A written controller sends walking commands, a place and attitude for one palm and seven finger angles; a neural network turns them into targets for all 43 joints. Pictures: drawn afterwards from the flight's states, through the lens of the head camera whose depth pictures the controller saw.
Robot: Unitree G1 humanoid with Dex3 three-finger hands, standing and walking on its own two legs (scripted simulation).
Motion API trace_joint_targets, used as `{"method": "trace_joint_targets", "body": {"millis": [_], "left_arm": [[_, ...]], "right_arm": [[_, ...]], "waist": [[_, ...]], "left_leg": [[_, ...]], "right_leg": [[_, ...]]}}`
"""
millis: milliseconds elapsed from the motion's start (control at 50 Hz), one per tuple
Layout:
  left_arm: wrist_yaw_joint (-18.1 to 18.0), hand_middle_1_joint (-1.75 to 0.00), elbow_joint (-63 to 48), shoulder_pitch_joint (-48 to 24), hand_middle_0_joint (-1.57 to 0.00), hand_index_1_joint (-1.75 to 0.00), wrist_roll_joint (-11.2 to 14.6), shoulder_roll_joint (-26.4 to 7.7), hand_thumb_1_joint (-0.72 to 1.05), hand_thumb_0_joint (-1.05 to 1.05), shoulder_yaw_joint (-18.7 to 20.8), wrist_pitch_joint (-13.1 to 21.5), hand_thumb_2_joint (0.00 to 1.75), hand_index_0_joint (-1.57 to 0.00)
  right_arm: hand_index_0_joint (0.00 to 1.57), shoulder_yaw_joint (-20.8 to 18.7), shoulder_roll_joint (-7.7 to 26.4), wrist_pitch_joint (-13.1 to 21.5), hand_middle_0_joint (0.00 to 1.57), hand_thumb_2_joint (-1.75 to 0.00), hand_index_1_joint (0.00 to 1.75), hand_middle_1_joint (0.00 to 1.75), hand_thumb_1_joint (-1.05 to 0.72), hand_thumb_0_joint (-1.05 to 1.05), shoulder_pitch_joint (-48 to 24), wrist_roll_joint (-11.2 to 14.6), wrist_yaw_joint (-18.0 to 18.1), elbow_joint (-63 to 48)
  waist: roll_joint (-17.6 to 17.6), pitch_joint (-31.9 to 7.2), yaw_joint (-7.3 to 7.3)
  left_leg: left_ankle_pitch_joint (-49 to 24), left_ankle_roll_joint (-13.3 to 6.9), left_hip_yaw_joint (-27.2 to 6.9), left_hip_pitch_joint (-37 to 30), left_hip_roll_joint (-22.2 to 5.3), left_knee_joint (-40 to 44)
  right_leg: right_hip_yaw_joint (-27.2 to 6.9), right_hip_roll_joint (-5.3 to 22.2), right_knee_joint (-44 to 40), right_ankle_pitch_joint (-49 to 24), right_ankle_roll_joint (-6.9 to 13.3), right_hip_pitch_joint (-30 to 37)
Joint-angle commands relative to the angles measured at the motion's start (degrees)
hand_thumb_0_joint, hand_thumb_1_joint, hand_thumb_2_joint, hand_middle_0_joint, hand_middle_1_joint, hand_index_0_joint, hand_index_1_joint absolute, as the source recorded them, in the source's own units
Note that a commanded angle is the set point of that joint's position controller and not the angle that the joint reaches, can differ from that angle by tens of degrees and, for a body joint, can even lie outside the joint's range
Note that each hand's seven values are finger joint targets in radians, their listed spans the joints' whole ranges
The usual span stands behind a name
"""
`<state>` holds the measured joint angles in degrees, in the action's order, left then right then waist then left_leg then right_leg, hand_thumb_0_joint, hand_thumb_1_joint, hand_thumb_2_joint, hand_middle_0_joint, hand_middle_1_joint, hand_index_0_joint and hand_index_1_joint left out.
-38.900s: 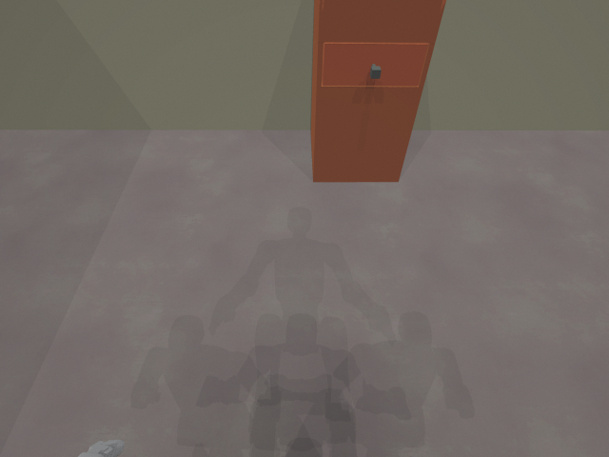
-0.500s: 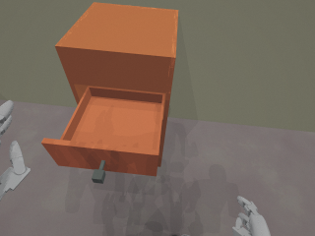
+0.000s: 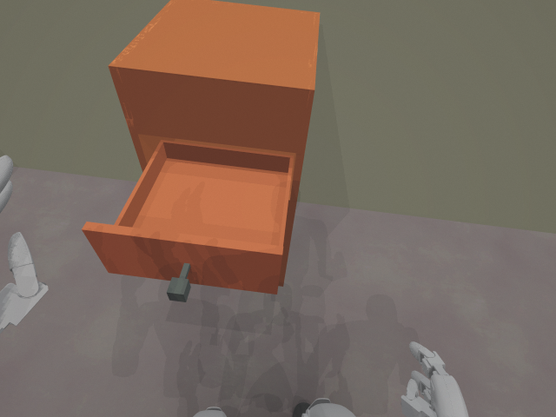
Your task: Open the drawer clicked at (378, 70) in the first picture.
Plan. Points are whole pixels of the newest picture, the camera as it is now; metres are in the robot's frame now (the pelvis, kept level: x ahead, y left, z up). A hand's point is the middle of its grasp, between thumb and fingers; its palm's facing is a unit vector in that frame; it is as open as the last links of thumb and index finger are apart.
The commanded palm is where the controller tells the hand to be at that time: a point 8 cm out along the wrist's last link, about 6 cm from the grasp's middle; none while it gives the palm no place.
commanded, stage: step back with the hand held close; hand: left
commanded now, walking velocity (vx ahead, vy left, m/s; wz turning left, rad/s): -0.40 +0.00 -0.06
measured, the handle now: (181, 281) +0.39 +0.20 -0.15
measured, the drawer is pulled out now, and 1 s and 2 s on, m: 0.30 0.30 0.30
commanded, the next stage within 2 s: stop stepping back and stand still in 0.24 s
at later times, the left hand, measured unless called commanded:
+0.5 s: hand (30, 367) +0.13 +0.21 +0.19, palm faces +0.27 -0.85 -0.44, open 7.4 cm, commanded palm +0.07 +0.26 +0.20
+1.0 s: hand (19, 394) +0.12 +0.21 +0.18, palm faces +0.26 -0.85 -0.45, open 7.4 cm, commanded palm +0.06 +0.26 +0.20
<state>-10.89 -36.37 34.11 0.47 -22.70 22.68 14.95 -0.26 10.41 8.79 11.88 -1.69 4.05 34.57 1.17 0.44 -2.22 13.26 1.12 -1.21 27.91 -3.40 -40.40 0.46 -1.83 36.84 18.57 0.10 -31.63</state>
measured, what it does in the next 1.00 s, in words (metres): steps on the spot: right foot, then left foot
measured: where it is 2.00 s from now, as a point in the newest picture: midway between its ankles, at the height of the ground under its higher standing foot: outside the picture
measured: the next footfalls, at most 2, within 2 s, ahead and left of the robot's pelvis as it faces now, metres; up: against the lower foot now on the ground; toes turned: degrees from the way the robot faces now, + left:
right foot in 0.46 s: -0.06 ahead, -0.13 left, +0.00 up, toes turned -8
left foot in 0.64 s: -0.01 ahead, +0.10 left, +0.00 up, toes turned -2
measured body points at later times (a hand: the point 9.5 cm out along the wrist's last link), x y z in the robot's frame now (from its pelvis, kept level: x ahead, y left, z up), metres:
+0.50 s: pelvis -0.08 -0.01 +0.01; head -0.06 +0.02 +0.46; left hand +0.11 +0.25 +0.22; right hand +0.07 -0.24 -0.07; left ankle +0.02 +0.12 -0.70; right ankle -0.09 -0.13 -0.72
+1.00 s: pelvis -0.09 -0.01 +0.02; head -0.07 +0.01 +0.47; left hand +0.10 +0.26 +0.21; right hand +0.05 -0.25 -0.05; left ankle -0.05 +0.10 -0.71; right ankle -0.09 -0.13 -0.71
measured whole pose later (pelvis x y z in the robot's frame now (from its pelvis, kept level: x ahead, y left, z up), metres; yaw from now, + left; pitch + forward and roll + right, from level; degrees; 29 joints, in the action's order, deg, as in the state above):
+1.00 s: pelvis -0.09 -0.01 +0.02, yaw -5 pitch +1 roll -1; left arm -7.9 -33.9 36.8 1.0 -21.8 20.7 13.8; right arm 1.7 10.2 10.2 12.3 0.1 2.9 37.1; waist 1.5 1.0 -0.8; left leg 13.1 -0.5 2.1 17.2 -2.0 -29.6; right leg 3.4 0.2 26.1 13.3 -0.1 -13.4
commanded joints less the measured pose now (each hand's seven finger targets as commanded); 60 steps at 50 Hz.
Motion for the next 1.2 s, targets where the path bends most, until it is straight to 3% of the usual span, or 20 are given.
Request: {"method": "trace_joint_targets", "body": {"millis": [0, 40, 60, 120, 140, 160, 180, 220, 280, 380, 420, 460, 500, 580, 620, 640, 680, 760, 860, 1180], "left_arm": [[-0.32, -0.3, -12.65, -1.71, -0.2, -0.3, 0.27, -9.03, 0.9, 0.0, 6.22, 2.51, 0.9, -0.2], [-0.7, -0.3, -12.47, -4.19, -0.2, -0.3, 0.14, -11.37, 0.9, 0.0, 7.38, 1.46, 0.9, -0.2], [-0.6, -0.3, -14.94, -6.44, -0.2, -0.3, 0.11, -12.5, 0.9, 0.0, 7.31, 1.63, 0.9, -0.2], [0.29, -0.3, -10.19, -3.77, -0.2, -0.3, 0.44, -8.43, 0.9, 0.0, 5.49, 2.29, 0.9, -0.2], [0.52, -0.3, -10.27, -3.18, -0.2, -0.3, 0.23, -6.94, 0.9, 0.0, 4.18, 2.83, 0.9, -0.2], [0.22, -0.3, -10.98, -4.53, -0.2, -0.3, -0.59, -5.65, 0.9, 0.0, 3.68, 3.39, 0.9, -0.2], [-1.02, -0.3, -13.18, -5.28, -0.2, -0.3, -1.51, -6.42, 0.9, 0.0, 4.43, 3.98, 0.9, -0.2], [1.73, -0.3, -10.87, 0.76, -0.2, -0.3, 1.2, -4.6, 0.9, 0.0, 2.94, 3.46, 0.9, -0.2], [1.56, -0.3, -16.14, -3.05, -0.2, -0.3, 2.42, -6.79, 0.9, 0.0, 3.5, 3.61, 0.9, -0.2], [2.65, -0.3, -12.9, -2.29, -0.2, -0.3, 1.05, -9.04, 0.9, 0.0, 4.43, 2.82, 0.9, -0.2], [2.78, -0.3, -11.67, -2.9, -0.2, -0.3, 0.98, -11.48, 0.9, 0.0, 6.51, 3.04, 0.9, -0.2], [2.3, -0.3, -7.68, -2.98, -0.2, -0.3, 1.7, -12.45, 0.9, 0.0, 7.57, 2.17, 0.9, -0.2], [2.04, -0.3, -6.92, -1.52, -0.2, -0.3, 1.71, -9.99, 0.9, 0.0, 6.49, 1.34, 0.9, -0.2], [1.34, -0.3, -7.86, 1.72, -0.2, -0.3, 0.25, -7.82, 0.9, 0.0, 4.03, 1.96, 0.9, -0.2], [1.47, -0.3, -12.39, 0.98, -0.2, -0.3, -0.1, -9.02, 0.9, 0.0, 3.68, 3.09, 0.9, -0.2], [1.55, -0.3, -13.0, 1.42, -0.2, -0.3, 0.0, -10.47, 0.9, 0.0, 4.67, 2.87, 0.9, -0.2], [1.59, -0.3, -16.17, 2.59, -0.2, -0.3, -0.17, -11.06, 0.9, 0.0, 6.32, 3.29, 0.9, -0.2], [1.33, -0.3, -11.05, 4.22, -0.2, -0.3, 0.4, -9.07, 0.9, 0.0, 5.76, 2.91, 0.9, -0.2], [1.56, -0.3, -8.08, 2.37, -0.2, -0.3, 0.54, -8.11, 0.9, 0.0, 4.91, 2.74, 0.9, -0.2], [1.69, -0.3, -10.09, 2.8, -0.2, -0.3, 1.29, -8.09, 0.9, 0.0, 4.51, 0.79, 0.9, -0.2]], "right_arm": [[0.2, -3.06, 7.89, 2.92, 0.2, -0.9, 0.3, 0.3, -0.9, 0.0, -4.7, 0.45, 0.37, -8.76], [0.2, -3.17, 8.04, 1.53, 0.2, -0.9, 0.3, 0.3, -0.9, 0.0, -3.58, -0.08, -0.29, -7.31], [0.2, -2.68, 7.5, 0.94, 0.2, -0.9, 0.3, 0.3, -0.9, 0.0, -3.47, -0.24, -0.68, -6.89], [0.2, -0.73, 6.29, -0.05, 0.2, -0.9, 0.3, 0.3, -0.9, 0.0, -1.55, -0.52, 0.04, -6.71], [0.2, -1.17, 7.89, -0.45, 0.2, -0.9, 0.3, 0.3, -0.9, 0.0, -1.03, -1.21, 0.76, -6.84], [0.2, -2.07, 10.46, -0.19, 0.2, -0.9, 0.3, 0.3, -0.9, 0.0, -1.88, -2.22, 1.16, -6.7], [0.2, -2.86, 8.46, 1.6, 0.2, -0.9, 0.3, 0.3, -0.9, 0.0, -5.23, -2.8, 1.87, -6.7], [0.2, -4.47, 9.04, 2.74, 0.2, -0.9, 0.3, 0.3, -0.9, 0.0, -3.13, 1.06, -0.48, -6.22], [0.2, -3.77, 8.05, 5.04, 0.2, -0.9, 0.3, 0.3, -0.9, 0.0, -4.44, 1.11, -1.58, -4.92], [0.2, -2.22, 9.25, 4.82, 0.2, -0.9, 0.3, 0.3, -0.9, 0.0, -3.82, 1.56, -1.83, -5.89], [0.2, -1.82, 8.1, 3.93, 0.2, -0.9, 0.3, 0.3, -0.9, 0.0, -3.36, 1.83, -1.73, -6.1], [0.2, -2.23, 7.26, 3.26, 0.2, -0.9, 0.3, 0.3, -0.9, 0.0, -1.83, 2.91, -1.28, -6.03], [0.2, -1.7, 6.74, 2.17, 0.2, -0.9, 0.3, 0.3, -0.9, 0.0, -3.8, 2.58, -0.82, -5.48], [0.2, -0.83, 7.11, 2.61, 0.2, -0.9, 0.3, 0.3, -0.9, 0.0, -4.03, 1.8, 0.65, -5.78], [0.2, -1.7, 9.58, 3.91, 0.2, -0.9, 0.3, 0.3, -0.9, 0.0, -4.54, 1.55, 0.69, -7.79], [0.2, -2.18, 10.11, 4.04, 0.2, -0.9, 0.3, 0.3, -0.9, 0.0, -4.5, 2.1, 0.57, -8.44], [0.2, -1.43, 7.64, 4.54, 0.2, -0.9, 0.3, 0.3, -0.9, 0.0, -4.52, 1.73, 0.56, -7.72], [0.2, -1.45, 8.08, 5.43, 0.2, -0.9, 0.3, 0.3, -0.9, 0.0, -3.59, 2.3, 0.38, -6.23], [0.2, -1.7, 8.05, 4.92, 0.2, -0.9, 0.3, 0.3, -0.9, 0.0, -3.33, 2.23, -0.06, -5.86], [0.2, -1.35, 7.04, 2.48, 0.2, -0.9, 0.3, 0.3, -0.9, 0.0, -5.57, 2.59, -0.04, -7.54]], "waist": [[1.01, -4.59, 1.17], [10.61, -7.21, 1.7], [12.83, -10.01, 1.63], [8.01, -7.15, -0.1], [1.58, -5.07, -0.57], [-12.02, -2.58, -1.52], [-19.03, -2.35, -0.76], [-15.99, -5.99, 0.69], [-13.04, -3.86, 1.79], [-14.47, -3.58, 1.79], [-1.05, -2.54, 1.44], [15.47, -5.63, 1.72], [9.2, -3.74, 0.82], [2.14, -1.81, -0.07], [-9.15, -3.21, 1.56], [-8.56, -5.05, 2.15], [-16.49, -4.5, 1.61], [-5.83, -3.49, 1.05], [-2.72, -1.95, 0.55], [-3.78, -5.57, 1.24]], "left_leg": [[25.98, -3.31, -2.1, 11.39, -1.78, 7.19], [21.37, -0.77, 2.53, -1.97, 4.38, -11.47], [18.54, -0.64, 2.69, -7.58, 4.93, -18.65], [17.5, -1.15, 4.48, -13.24, 4.2, 2.91], [20.77, -3.04, -0.5, -9.81, 0.77, 13.33], [23.82, -8.99, -15.97, 0.29, -11.02, 23.84], [14.44, -12.39, -21.83, 9.45, -20.14, 28.37], [2.58, -8.81, -6.77, -0.96, -16.84, 22.87], [-10.94, -8.83, -6.17, -8.01, -16.1, 19.57], [20.4, -4.79, -2.34, 0.33, -10.78, 18.84], [19.99, -1.54, 3.64, -0.83, -3.74, 4.63], [12.69, -0.55, 2.85, -1.44, 3.06, -18.61], [12.14, -0.87, -0.76, -2.29, 1.5, -19.85], [3.76, -2.78, 2.1, -11.5, 0.48, 17.51], [-1.31, -5.86, -8.3, -10.75, -7.67, 23.15], [-1.81, -6.45, -10.03, -10.48, -9.71, 21.9], [8.0, -5.07, -9.55, -9.11, -7.42, 26.02], [4.53, -4.47, -5.53, -6.36, -5.74, 21.69], [8.96, -3.45, -2.11, -8.76, -2.55, 17.84], [-6.44, -3.16, -0.91, -13.94, -2.62, 17.06]], "right_leg": [[-15.69, 9.3, -10.9, 11.0, 3.13, 12.17], [-26.14, 19.62, -27.81, 26.65, 7.24, 0.2], [-25.22, 21.74, -29.24, 24.61, 8.41, -1.51], [-10.01, 13.67, -22.07, 13.28, 3.93, 0.09], [-8.08, 10.2, -15.24, 12.98, 2.08, 1.6], [-2.41, 1.89, 5.17, 11.19, -0.24, 2.6], [-0.49, -3.09, 24.86, 10.62, -1.41, 7.18], [-3.2, -2.9, 39.4, 8.49, -1.58, 2.3], [0.09, 0.82, 21.93, 10.05, -2.02, 2.73], [4.14, 0.89, -5.72, 4.06, -0.58, 21.17], [-3.33, 8.23, -17.79, 3.77, 3.07, 17.95], [-22.23, 22.61, -26.07, 4.33, 10.06, 11.77], [-16.98, 21.45, -22.79, -3.09, 11.15, 10.57], [-4.62, 13.5, -16.16, -5.75, 3.74, 16.51], [-1.35, 6.69, -8.75, -5.01, -0.33, 19.17], [-0.1, 4.91, -7.32, -3.37, -1.37, 19.84], [1.32, 4.25, -5.92, 1.71, -0.37, 18.94], [0.27, 4.99, -11.38, -6.04, -0.59, 23.74], [-4.02, 6.95, -17.14, -2.16, 0.61, 18.9], [-1.49, 6.82, -14.67, -15.12, 0.23, 22.81]]}}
